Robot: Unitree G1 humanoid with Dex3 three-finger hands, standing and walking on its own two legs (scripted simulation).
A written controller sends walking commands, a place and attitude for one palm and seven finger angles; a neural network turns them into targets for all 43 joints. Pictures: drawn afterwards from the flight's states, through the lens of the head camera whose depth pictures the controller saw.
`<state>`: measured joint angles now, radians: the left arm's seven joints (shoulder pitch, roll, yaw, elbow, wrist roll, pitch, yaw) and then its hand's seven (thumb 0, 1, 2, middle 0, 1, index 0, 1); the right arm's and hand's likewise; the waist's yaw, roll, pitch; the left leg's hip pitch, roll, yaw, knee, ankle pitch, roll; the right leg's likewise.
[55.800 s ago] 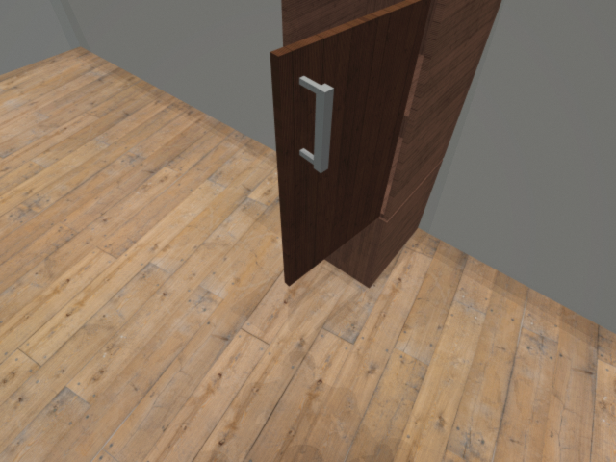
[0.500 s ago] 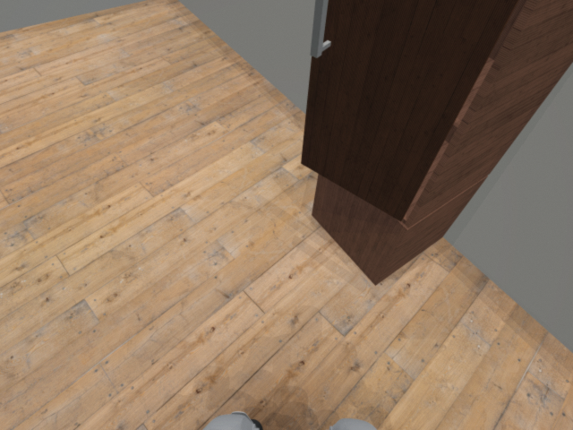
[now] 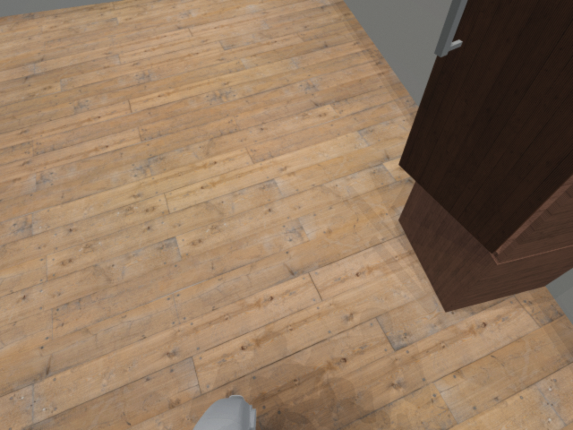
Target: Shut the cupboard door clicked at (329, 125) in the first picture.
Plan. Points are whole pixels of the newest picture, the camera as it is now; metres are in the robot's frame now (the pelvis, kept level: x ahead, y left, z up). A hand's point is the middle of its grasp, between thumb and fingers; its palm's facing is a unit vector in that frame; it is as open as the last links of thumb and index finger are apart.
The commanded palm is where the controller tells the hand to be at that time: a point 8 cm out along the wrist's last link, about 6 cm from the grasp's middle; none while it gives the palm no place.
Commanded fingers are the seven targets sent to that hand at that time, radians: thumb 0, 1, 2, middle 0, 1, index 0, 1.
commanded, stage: walk to a spot facing it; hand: left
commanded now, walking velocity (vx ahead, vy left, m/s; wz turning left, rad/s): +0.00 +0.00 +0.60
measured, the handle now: (462, 13) +0.80 -0.30 +0.13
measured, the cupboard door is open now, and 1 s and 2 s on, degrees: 17 17 17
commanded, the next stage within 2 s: turn to face it in 1.66 s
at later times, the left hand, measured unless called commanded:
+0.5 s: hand out of the picture +0.06 +0.23 -0.15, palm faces +0.29 -0.90 -0.32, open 7.4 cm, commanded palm none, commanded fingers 0.00 0.90 0.90 -0.20 -0.30 -0.20 -0.30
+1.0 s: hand out of the picture -0.06 +0.22 -0.18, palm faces +0.59 -0.77 -0.23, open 7.4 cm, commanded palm none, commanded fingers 0.00 0.90 0.90 -0.20 -0.30 -0.20 -0.30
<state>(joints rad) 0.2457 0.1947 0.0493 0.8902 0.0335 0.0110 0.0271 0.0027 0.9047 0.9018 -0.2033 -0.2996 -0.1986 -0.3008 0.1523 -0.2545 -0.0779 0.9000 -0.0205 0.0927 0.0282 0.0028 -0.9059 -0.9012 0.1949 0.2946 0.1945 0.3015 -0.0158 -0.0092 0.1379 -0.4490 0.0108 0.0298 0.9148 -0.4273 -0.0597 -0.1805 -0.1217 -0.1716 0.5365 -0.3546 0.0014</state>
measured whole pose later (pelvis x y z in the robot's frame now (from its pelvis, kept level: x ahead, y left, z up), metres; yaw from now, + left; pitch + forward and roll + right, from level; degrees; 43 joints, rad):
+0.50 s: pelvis +0.01 -0.02 -0.02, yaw +17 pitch +0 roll +1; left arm 0.15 0.23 0.07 0.83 0.03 0.01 0.01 0.00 0.91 0.90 -0.20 -0.30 -0.20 -0.30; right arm 0.18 -0.24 -0.07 0.89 -0.02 0.07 0.01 0.00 -0.90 -0.90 0.20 0.30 0.20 0.30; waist -0.01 0.04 0.09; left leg -0.38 -0.05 -0.12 0.70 -0.36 -0.02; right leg -0.33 -0.04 -0.03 0.62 -0.31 0.03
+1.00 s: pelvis +0.03 +0.02 -0.01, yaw +36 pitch +0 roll +1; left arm 0.24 0.26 0.10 0.94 0.04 0.05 -0.02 0.01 0.91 0.90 -0.20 -0.30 -0.20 -0.30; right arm 0.27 -0.19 -0.04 0.91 -0.03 -0.01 0.01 0.00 -0.90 -0.90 0.20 0.29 0.20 0.30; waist -0.01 -0.06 0.06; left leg -0.20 -0.01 0.03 0.54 -0.33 0.01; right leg -0.49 -0.13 -0.07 1.08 -0.40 0.06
